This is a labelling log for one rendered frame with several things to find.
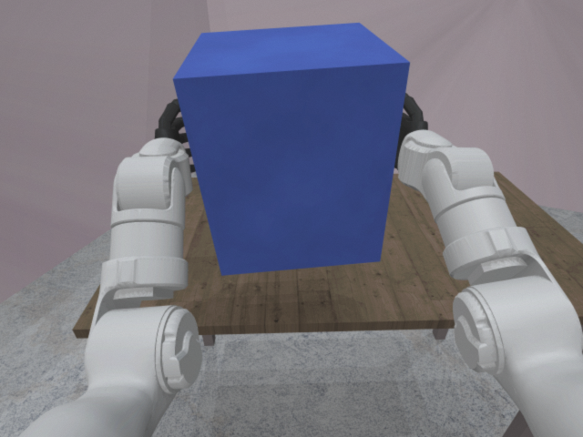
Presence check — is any left robot upper arm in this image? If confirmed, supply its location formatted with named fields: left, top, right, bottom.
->
left=18, top=305, right=202, bottom=437

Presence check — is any right robot upper arm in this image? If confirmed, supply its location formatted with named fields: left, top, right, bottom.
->
left=453, top=275, right=583, bottom=437

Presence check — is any robot left hand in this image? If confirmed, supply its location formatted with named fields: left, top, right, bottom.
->
left=154, top=99, right=196, bottom=173

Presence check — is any left robot forearm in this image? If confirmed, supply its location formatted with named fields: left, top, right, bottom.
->
left=85, top=137, right=193, bottom=383

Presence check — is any carton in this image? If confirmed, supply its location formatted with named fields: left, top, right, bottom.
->
left=173, top=23, right=410, bottom=276

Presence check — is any right robot forearm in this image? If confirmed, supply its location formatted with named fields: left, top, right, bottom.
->
left=398, top=130, right=583, bottom=350

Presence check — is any table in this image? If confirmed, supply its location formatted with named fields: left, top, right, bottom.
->
left=72, top=172, right=583, bottom=437

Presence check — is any robot right hand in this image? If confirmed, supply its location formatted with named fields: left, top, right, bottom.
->
left=394, top=93, right=428, bottom=170

